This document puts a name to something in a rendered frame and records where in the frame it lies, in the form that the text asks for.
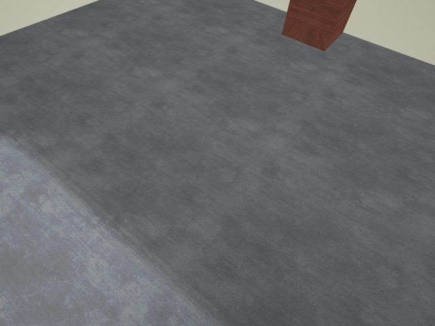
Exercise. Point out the cabinet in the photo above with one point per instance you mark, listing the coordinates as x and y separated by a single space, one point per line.
317 23

